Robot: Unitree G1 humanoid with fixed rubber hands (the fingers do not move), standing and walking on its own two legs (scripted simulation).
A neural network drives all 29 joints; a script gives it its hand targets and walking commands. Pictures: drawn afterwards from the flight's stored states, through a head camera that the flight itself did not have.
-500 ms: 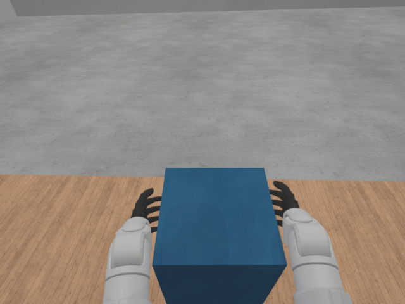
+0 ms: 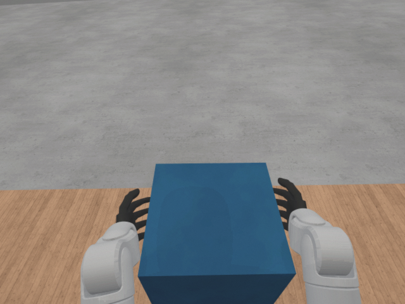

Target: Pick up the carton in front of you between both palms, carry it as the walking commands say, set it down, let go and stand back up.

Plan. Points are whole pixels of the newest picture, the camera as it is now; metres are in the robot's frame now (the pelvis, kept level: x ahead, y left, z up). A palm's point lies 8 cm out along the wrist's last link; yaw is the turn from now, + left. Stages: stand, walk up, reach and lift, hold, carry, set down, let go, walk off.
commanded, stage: carry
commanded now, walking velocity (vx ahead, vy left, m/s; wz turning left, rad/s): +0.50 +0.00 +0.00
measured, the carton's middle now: (211, 243) +0.26 +0.01 +0.01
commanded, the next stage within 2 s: none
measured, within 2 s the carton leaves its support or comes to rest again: neither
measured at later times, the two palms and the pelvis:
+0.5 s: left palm (153, 121) +0.56 +0.14 +0.09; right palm (265, 109) +0.59 -0.16 +0.09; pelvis +0.31 -0.03 +0.00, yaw +3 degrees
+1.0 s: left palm (159, 54) +0.97 +0.16 +0.11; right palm (238, 47) +0.97 -0.14 +0.12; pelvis +0.63 +0.01 -0.01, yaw +1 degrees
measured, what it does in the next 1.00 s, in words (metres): walks ahead: right foot, then left foot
